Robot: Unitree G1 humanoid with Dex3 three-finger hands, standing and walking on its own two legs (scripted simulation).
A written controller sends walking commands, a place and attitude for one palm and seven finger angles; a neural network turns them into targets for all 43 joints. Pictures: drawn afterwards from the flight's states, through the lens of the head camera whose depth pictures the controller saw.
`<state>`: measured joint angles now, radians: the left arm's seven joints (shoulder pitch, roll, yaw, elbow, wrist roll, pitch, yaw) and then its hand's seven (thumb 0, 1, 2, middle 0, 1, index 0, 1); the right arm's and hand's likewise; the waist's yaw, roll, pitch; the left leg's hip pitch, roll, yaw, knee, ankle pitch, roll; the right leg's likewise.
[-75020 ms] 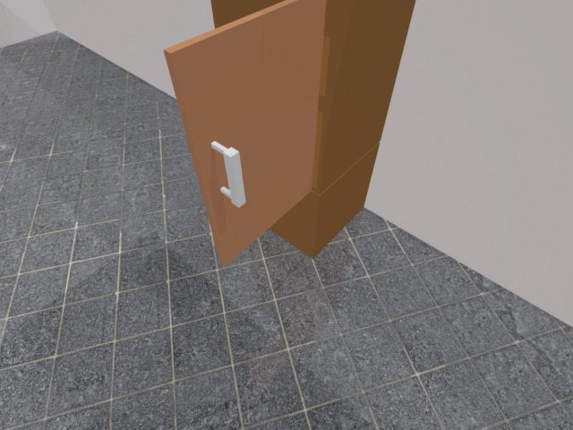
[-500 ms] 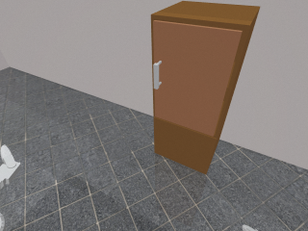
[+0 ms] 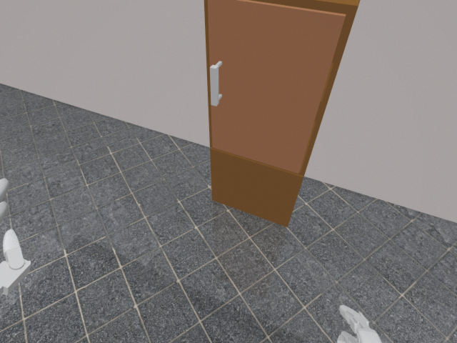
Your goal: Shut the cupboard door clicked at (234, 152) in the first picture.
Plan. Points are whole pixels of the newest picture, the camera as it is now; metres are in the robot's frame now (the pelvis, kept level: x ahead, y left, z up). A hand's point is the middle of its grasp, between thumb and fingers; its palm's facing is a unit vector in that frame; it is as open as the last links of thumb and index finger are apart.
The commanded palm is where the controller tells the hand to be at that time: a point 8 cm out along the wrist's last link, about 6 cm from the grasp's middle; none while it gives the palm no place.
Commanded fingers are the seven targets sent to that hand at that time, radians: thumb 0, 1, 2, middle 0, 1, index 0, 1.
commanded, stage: stop stepping back and stand still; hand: left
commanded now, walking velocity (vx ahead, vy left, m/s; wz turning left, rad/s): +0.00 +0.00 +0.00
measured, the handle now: (217, 83) +0.93 +0.08 -0.01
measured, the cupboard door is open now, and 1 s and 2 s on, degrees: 0 0 0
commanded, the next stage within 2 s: let the arm hang, fingers relaxed in 0.42 s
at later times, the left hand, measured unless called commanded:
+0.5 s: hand (8, 276) +0.17 +0.28 +0.14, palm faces +0.45 -0.79 -0.41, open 7.4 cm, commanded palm none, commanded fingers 0.00 0.90 0.90 -0.20 -0.30 -0.20 -0.30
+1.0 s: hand out of the picture -0.04 +0.21 -0.18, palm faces +0.02 -0.98 -0.19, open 7.2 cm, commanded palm none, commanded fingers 0.00 0.90 0.90 -0.20 -0.30 -0.20 -0.30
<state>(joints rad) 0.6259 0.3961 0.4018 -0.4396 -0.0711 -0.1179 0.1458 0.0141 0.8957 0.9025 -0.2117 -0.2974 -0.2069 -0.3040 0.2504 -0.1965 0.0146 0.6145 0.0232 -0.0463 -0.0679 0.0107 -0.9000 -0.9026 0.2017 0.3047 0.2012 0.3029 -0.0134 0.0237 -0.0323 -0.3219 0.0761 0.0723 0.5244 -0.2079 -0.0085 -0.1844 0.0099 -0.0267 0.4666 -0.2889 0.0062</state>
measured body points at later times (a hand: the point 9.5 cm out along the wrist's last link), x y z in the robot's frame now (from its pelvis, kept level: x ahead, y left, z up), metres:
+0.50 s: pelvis -0.02 +0.01 +0.00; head -0.03 +0.02 +0.45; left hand +0.14 +0.32 +0.17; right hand +0.14 -0.21 -0.08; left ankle +0.04 +0.12 -0.74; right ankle -0.03 -0.12 -0.74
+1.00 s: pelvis -0.02 +0.02 +0.00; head +0.00 +0.04 +0.45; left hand -0.04 +0.26 -0.16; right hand +0.00 -0.25 -0.14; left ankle +0.04 +0.12 -0.74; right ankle -0.03 -0.12 -0.74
